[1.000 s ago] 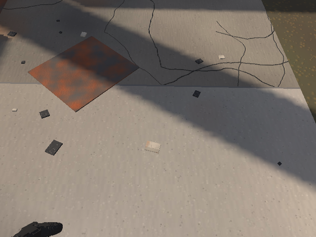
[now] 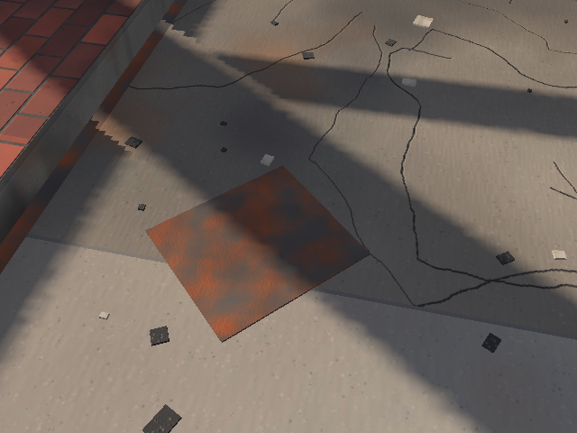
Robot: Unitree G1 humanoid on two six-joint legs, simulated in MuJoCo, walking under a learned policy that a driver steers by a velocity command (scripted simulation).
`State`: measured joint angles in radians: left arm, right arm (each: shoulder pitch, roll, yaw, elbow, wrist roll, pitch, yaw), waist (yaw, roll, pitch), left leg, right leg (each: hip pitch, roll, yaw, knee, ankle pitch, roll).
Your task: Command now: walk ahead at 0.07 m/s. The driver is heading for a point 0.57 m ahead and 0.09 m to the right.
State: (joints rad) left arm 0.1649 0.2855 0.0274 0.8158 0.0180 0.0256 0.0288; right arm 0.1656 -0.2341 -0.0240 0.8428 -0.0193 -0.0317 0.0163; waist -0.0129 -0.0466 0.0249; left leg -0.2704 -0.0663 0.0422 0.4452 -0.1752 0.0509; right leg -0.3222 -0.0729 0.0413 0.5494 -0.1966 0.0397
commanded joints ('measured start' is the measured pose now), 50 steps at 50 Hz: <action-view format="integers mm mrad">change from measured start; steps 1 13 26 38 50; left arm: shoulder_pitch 49 10 13 0 260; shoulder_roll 138 90 79 40 83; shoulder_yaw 28 16 13 9 28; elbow -46 40 126 152 228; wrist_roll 12 -10 -11 -26 -24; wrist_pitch -3 -40 -30 -51 -145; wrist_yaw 8 -1 6 12 -42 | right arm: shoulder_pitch -19 -15 -36 58 -73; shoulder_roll -95 -119 -128 -198 -116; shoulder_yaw -10 -23 -24 -50 -39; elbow -29 84 188 243 140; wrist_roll -9 14 17 39 64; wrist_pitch -10 23 41 22 -69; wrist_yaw -4 -35 -47 -48 -10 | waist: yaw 23 17 13 -25 56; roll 34 22 46 188 -44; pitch -37 -64 -36 102 83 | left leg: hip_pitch -143 105 127 38 -606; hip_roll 135 95 100 263 148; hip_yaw -157 -80 -78 -342 -104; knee -115 -20 -34 -223 703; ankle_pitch -252 164 163 -666 -174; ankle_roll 23 -7 -13 128 31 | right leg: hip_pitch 240 131 139 -92 442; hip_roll -78 0 23 97 -251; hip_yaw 70 4 -19 -111 406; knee -132 -107 -132 90 -387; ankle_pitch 197 195 168 -311 -224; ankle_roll -58 -40 -39 -64 -254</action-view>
